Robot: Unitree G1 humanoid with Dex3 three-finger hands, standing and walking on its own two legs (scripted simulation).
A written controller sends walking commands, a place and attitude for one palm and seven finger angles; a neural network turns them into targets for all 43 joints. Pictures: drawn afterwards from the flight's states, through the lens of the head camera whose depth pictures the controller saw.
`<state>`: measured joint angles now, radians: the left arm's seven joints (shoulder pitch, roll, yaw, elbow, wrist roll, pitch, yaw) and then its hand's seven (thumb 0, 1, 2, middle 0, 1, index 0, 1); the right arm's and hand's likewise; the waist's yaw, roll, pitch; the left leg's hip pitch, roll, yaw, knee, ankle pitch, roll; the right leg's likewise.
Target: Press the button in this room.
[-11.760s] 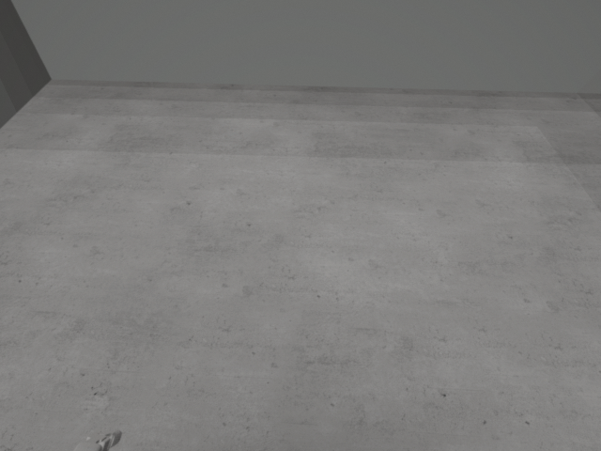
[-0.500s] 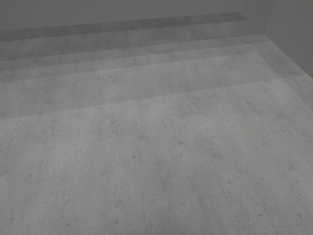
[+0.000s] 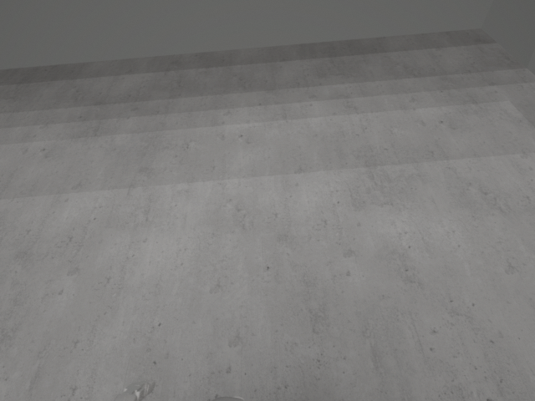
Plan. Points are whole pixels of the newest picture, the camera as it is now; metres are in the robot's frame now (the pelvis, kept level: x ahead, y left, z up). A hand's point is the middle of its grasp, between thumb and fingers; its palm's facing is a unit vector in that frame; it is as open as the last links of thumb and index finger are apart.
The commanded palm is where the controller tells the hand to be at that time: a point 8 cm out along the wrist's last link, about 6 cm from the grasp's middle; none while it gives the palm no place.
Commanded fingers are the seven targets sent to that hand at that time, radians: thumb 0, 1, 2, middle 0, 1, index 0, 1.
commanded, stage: turn or walk to find it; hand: left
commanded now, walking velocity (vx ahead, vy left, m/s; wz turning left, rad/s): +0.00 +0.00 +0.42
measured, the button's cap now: out of the picture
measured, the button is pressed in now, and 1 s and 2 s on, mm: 0 0 0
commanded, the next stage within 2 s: none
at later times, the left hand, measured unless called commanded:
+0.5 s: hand out of the picture -0.03 +0.25 -0.17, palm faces +0.28 -0.92 -0.26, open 7.4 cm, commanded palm none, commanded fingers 0.00 0.90 0.90 -0.20 -0.30 -0.20 -0.30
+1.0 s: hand out of the picture -0.05 +0.18 -0.14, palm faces +0.47 -0.84 -0.27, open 7.4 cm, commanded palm none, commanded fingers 0.00 0.90 0.90 -0.20 -0.30 -0.20 -0.30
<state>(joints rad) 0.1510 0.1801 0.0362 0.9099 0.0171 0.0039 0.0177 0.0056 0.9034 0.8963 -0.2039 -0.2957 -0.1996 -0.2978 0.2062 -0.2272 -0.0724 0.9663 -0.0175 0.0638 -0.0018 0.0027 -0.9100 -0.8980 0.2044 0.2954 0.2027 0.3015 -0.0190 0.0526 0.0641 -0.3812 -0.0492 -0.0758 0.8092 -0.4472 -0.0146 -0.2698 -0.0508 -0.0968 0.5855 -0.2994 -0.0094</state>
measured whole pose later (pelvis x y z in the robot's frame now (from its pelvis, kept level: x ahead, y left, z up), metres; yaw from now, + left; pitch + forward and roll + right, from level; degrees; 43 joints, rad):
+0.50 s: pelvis -0.02 +0.03 +0.00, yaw +13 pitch +0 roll +0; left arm 0.21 0.26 0.07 0.99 0.01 0.07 0.02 0.01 0.90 0.90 -0.20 -0.30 -0.20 -0.30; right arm 0.17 -0.19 -0.04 0.96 -0.02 0.02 -0.01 0.00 -0.91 -0.90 0.20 0.30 0.20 0.30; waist 0.01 -0.04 0.08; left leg -0.25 0.01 0.03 0.55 -0.30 0.01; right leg -0.46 -0.10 -0.08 1.05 -0.47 0.07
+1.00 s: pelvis -0.03 -0.02 +0.01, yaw +28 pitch -1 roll +3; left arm 0.21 0.16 0.03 0.93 0.03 0.01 0.02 0.01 0.90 0.90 -0.21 -0.30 -0.20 -0.30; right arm 0.21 -0.25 -0.08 0.98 -0.02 0.08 0.01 0.00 -0.91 -0.90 0.20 0.29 0.20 0.30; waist -0.01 0.03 0.07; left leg -0.43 0.02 -0.01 1.05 -0.41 -0.06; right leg -0.23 -0.11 -0.20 0.51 -0.27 -0.03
